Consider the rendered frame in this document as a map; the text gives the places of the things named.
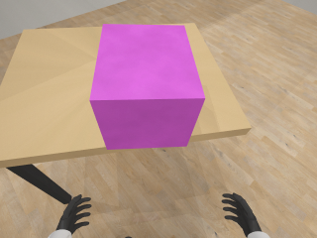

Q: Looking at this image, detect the left robot hand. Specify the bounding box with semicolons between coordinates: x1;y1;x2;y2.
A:
56;194;92;235

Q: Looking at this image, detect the table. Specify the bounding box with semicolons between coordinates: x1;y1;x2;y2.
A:
0;23;252;204

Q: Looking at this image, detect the right robot hand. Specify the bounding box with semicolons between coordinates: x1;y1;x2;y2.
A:
222;192;262;238

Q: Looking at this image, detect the carton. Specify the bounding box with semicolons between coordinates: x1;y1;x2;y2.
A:
89;24;205;150

